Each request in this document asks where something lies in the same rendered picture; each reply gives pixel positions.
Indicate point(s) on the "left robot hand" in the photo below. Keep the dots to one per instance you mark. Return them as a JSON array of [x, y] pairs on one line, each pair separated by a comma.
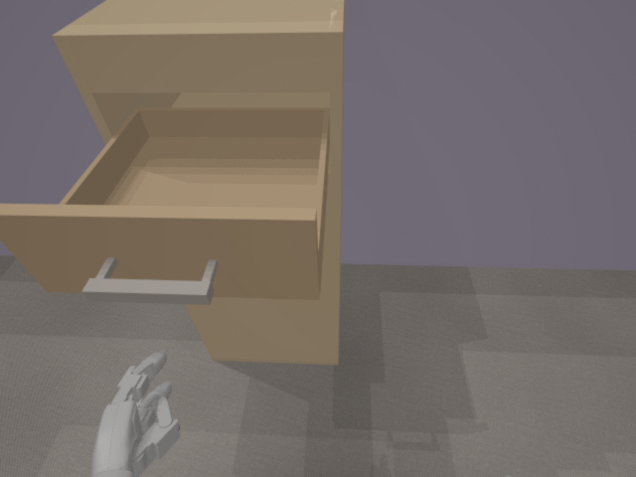
[[129, 420]]

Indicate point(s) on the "cabinet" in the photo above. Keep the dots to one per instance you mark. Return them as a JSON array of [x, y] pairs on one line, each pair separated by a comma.
[[127, 54]]

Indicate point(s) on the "drawer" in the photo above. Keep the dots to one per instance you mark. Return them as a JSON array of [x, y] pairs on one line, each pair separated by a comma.
[[175, 187]]

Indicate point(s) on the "handle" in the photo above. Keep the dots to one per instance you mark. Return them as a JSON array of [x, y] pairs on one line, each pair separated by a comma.
[[104, 289]]

